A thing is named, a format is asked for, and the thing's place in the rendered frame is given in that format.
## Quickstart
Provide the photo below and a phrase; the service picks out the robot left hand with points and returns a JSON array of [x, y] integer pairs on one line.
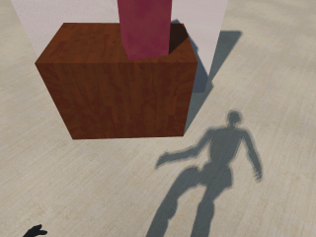
[[35, 231]]

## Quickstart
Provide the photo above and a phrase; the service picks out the pedestal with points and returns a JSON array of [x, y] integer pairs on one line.
[[101, 94]]

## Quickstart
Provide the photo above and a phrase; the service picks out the carton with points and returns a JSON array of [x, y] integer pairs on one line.
[[145, 27]]

